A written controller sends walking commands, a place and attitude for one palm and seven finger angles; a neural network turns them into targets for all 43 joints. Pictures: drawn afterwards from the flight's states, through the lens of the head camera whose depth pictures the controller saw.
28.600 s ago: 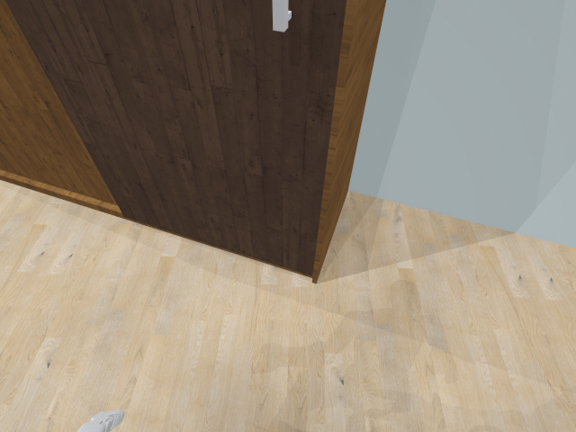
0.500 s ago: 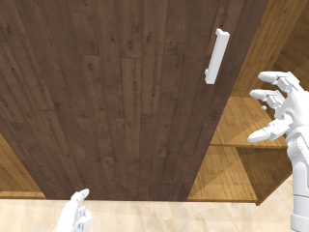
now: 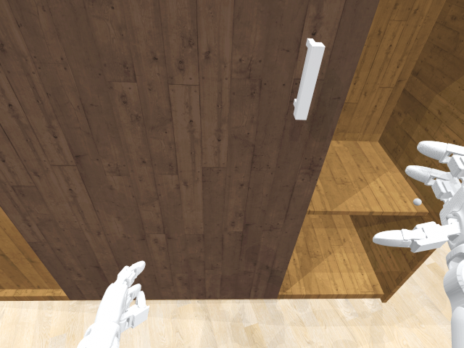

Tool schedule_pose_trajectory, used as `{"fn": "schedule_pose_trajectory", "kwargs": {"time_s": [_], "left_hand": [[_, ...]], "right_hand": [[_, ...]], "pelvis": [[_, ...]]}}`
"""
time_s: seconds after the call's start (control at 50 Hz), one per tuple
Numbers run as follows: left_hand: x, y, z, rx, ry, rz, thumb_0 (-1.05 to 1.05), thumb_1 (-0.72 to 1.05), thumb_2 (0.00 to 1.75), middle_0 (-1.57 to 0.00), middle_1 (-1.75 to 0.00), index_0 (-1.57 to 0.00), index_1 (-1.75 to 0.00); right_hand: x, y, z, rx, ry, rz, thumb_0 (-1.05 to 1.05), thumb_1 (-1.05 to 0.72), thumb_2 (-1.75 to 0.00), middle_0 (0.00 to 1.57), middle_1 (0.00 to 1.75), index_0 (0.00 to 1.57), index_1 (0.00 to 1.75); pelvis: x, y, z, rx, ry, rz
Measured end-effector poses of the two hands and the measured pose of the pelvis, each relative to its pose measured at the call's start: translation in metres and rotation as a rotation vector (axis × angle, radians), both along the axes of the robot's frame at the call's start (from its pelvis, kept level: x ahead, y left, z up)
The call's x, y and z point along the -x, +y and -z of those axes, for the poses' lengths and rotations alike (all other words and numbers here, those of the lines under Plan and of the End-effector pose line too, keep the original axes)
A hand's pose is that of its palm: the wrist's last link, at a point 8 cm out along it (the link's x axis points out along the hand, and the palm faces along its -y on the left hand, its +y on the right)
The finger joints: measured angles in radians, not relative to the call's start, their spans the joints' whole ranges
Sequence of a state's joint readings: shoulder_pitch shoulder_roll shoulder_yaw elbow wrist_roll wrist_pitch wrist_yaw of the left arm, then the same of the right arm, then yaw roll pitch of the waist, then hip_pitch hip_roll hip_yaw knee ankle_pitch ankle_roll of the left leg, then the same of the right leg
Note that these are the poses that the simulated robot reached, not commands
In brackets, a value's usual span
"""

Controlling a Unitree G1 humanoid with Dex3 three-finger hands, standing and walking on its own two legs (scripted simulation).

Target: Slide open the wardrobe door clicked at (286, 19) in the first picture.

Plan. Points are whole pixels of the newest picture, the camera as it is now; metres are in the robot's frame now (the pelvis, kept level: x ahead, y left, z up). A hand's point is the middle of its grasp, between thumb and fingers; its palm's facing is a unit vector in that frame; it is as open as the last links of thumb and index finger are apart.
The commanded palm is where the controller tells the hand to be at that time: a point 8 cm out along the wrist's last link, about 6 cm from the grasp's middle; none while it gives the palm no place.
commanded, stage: draw the hand back to the body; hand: right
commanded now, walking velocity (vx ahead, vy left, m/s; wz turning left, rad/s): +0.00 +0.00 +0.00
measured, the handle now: (305, 79) +0.51 -0.13 +0.27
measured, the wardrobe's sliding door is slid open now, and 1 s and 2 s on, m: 0.49 0.49 0.49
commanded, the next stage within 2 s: step back with the hand held close in 0.96 s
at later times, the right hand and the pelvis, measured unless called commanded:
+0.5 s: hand (429, 241) +0.22 -0.27 +0.16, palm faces +0.44 +0.84 -0.31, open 9.6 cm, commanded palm +0.17 -0.30 +0.18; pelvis +0.02 -0.01 +0.00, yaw +1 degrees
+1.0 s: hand (427, 253) +0.21 -0.26 +0.16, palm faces +0.48 +0.81 -0.33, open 7.4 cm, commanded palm +0.16 -0.29 +0.17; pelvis +0.02 +0.00 +0.00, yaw +0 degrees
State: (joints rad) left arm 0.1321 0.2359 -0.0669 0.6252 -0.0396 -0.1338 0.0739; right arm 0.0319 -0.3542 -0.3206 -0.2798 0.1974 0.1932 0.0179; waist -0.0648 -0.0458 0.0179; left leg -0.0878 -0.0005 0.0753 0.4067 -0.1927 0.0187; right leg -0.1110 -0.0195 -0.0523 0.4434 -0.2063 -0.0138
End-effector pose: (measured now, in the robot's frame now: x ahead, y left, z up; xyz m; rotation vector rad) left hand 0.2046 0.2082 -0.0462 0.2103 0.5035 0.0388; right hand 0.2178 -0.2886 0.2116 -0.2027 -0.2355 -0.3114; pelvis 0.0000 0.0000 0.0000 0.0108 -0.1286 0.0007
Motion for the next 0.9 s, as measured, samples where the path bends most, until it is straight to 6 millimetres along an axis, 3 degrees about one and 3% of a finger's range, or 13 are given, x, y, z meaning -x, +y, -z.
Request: {"fn": "schedule_pose_trajectory", "kwargs": {"time_s": [0.12,0.28,0.42,0.66,0.9], "left_hand": [[0.027,-0.005,0.023,-0.01,0.134,0.001,0.02,0.9,0.9,-0.2,-0.3,-0.2,-0.3],[0.044,-0.001,0.039,-0.016,0.226,-0.042,0.02,0.9,0.9,-0.2,-0.3,-0.2,-0.3],[0.032,0.006,0.032,-0.015,0.188,-0.077,0.02,0.9,0.9,-0.2,-0.3,-0.2,-0.3],[0.003,0.011,0.018,-0.035,0.121,-0.053,0.02,0.9,0.9,-0.2,-0.3,-0.2,-0.3],[0.001,0.004,0.021,-0.011,0.118,-0.024,0.02,0.9,0.9,-0.2,-0.3,-0.2,-0.3]], "right_hand": [[0.022,-0.008,0.013,0.053,-0.062,0.12,-0.02,0.24,-0.35,0.24,0.96,0.24,0.96],[0.026,-0.011,0.023,0.1,-0.034,0.145,-0.01,-0.04,-0.49,0.23,0.8,0.24,0.8],[0.03,-0.012,0.03,0.136,0.017,0.133,-0.01,-0.29,-0.61,0.22,0.65,0.23,0.65],[0.06,-0.019,0.049,0.135,0.126,0.208,0.0,-0.71,-0.82,0.21,0.4,0.22,0.4],[0.057,-0.011,0.041,0.137,0.085,0.216,0.01,-0.87,-0.89,0.2,0.31,0.21,0.31]], "pelvis": [[-0.003,-0.005,-0.002,-0.001,0.004,-0.006],[-0.01,-0.011,-0.004,0.0,0.0,-0.01],[-0.018,-0.012,-0.004,0.0,0.006,-0.019],[-0.023,-0.007,-0.004,-0.003,0.01,-0.008],[-0.021,0.001,-0.004,-0.001,0.002,0.001]]}}
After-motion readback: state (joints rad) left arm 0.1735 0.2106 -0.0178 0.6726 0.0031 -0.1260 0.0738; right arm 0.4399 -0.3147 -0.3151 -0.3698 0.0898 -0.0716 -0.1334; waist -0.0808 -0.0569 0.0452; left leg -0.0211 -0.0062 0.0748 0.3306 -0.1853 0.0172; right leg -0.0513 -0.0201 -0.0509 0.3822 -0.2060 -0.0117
